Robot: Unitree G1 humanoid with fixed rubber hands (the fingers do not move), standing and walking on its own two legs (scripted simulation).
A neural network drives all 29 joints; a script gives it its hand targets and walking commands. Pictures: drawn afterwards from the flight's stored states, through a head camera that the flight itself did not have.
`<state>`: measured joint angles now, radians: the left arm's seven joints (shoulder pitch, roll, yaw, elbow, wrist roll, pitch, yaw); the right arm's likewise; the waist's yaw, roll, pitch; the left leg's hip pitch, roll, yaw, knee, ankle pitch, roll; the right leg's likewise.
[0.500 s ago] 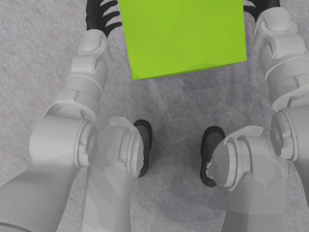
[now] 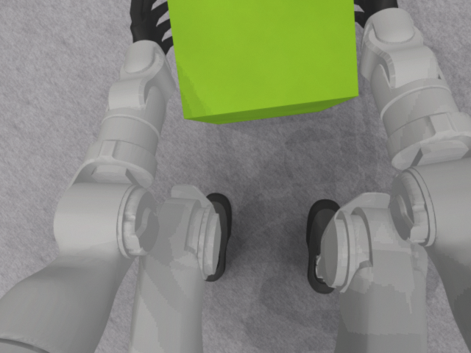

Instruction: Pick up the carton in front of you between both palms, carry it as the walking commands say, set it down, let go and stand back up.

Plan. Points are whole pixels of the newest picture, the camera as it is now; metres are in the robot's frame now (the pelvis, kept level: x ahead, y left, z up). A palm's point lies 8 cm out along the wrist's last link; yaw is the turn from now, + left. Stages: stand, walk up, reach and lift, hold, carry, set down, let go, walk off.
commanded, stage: reach and lift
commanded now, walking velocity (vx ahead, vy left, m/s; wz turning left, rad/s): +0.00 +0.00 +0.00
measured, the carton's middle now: (261, 50) +0.53 +0.00 -0.22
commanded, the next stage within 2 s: none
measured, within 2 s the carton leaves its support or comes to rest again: neither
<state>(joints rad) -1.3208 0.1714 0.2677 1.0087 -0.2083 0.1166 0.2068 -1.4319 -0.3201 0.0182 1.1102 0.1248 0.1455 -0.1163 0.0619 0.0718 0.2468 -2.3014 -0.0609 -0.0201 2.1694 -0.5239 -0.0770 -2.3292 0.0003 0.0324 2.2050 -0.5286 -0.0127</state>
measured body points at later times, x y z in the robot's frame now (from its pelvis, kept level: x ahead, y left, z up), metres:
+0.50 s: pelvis +0.01 +0.01 +0.12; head +0.26 -0.04 +0.49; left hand +0.50 +0.13 +0.05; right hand +0.51 -0.17 +0.04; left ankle +0.13 +0.13 -0.33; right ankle +0.12 -0.12 -0.33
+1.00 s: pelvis +0.05 +0.00 +0.25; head +0.21 -0.03 +0.67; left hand +0.47 +0.13 +0.21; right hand +0.46 -0.17 +0.20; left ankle +0.13 +0.13 -0.33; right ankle +0.12 -0.12 -0.33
